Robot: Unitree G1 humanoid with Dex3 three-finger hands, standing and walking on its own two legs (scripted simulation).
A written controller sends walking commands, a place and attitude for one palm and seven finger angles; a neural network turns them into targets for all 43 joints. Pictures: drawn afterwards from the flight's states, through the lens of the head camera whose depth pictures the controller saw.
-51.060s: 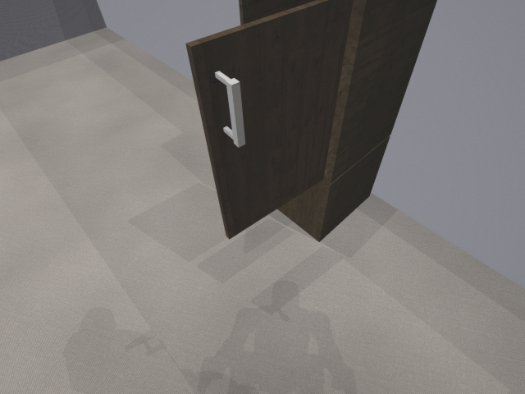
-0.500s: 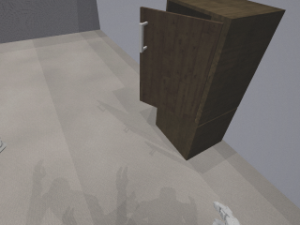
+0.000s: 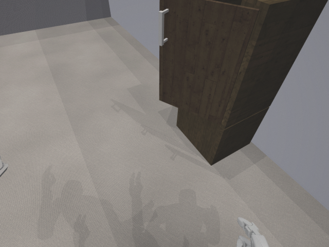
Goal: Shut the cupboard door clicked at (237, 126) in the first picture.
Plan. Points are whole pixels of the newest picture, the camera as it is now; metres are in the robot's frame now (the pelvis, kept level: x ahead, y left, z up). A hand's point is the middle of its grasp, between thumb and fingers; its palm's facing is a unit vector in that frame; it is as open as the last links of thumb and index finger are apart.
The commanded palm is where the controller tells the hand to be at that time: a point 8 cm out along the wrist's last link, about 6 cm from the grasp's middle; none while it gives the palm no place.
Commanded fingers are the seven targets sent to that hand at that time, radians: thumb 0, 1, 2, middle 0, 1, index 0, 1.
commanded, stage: let the arm hang, fingers relaxed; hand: left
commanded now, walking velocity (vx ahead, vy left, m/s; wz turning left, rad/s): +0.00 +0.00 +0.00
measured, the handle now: (163, 27) +0.97 +0.05 +0.12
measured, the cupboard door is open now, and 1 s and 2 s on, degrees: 28 28 28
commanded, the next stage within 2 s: look to check the result in 1.16 s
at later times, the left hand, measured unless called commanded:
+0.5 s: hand out of the picture +0.02 +0.19 -0.17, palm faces +0.05 -0.98 -0.19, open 7.1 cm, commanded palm none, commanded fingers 0.00 0.90 0.90 -0.20 -0.30 -0.20 -0.30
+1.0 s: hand out of the picture -0.03 +0.15 -0.17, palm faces +0.04 -0.99 -0.15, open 7.4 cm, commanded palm none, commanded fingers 0.00 0.90 0.90 -0.20 -0.30 -0.20 -0.30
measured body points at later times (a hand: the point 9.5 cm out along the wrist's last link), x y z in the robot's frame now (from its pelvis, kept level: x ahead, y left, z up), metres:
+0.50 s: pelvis -0.01 +0.00 +0.00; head +0.00 +0.03 +0.45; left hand +0.02 +0.24 -0.16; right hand +0.04 -0.26 -0.13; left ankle +0.04 +0.11 -0.73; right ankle -0.01 -0.12 -0.73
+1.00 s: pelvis -0.01 +0.00 +0.01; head -0.02 +0.01 +0.46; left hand -0.03 +0.21 -0.16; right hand -0.04 -0.21 -0.15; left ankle +0.04 +0.11 -0.73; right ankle -0.01 -0.12 -0.73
